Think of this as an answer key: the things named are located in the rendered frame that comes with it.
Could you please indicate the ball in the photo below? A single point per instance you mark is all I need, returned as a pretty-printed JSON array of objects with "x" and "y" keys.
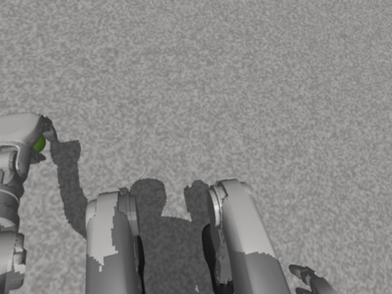
[{"x": 39, "y": 146}]

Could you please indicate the right robot hand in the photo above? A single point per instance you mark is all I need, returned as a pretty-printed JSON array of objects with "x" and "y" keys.
[{"x": 318, "y": 285}]

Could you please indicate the left robot arm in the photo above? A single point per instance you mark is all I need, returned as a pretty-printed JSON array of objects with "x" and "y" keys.
[{"x": 15, "y": 159}]

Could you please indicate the left robot hand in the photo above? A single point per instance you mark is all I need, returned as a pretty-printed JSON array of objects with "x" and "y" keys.
[{"x": 27, "y": 128}]

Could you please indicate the right robot foot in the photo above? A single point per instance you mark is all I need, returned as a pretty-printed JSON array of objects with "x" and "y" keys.
[{"x": 210, "y": 257}]

